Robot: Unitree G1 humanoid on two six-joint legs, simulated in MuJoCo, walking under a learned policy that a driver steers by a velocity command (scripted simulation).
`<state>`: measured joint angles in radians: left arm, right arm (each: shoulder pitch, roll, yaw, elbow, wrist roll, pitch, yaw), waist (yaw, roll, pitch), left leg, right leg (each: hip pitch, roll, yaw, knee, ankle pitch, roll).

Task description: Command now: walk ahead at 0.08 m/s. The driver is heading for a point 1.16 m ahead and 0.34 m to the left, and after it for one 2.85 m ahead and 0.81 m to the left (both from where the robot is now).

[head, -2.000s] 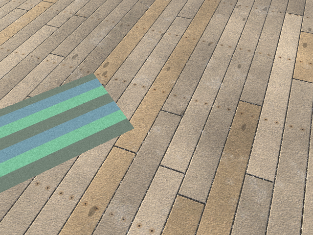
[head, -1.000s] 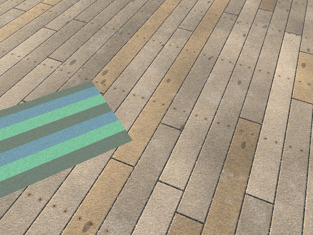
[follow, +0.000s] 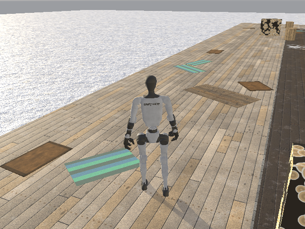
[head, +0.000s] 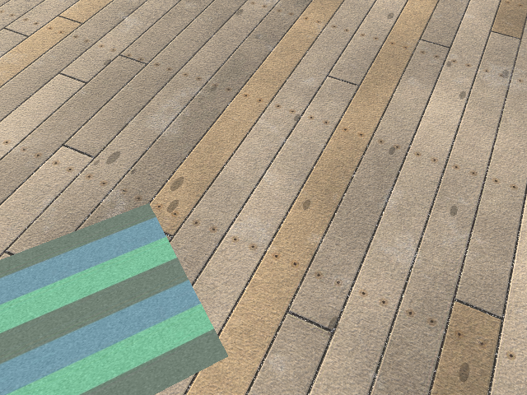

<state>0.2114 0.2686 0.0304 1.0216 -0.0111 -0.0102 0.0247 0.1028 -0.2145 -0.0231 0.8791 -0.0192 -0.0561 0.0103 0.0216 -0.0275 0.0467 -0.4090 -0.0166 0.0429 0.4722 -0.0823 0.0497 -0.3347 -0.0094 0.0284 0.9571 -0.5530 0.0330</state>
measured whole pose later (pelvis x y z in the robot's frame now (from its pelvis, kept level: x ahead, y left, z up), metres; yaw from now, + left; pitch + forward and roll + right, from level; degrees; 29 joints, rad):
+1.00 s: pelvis +0.31 -0.03 -0.01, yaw +1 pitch +2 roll +1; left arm -0.08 0.22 0.04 0.89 -0.03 -0.09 -0.04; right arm 0.47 -0.23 -0.05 1.07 0.01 -0.07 -0.01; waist -0.09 -0.01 0.03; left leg 0.17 -0.01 0.03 0.20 -0.39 0.00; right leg -0.55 -0.04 -0.03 0.52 -0.03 -0.07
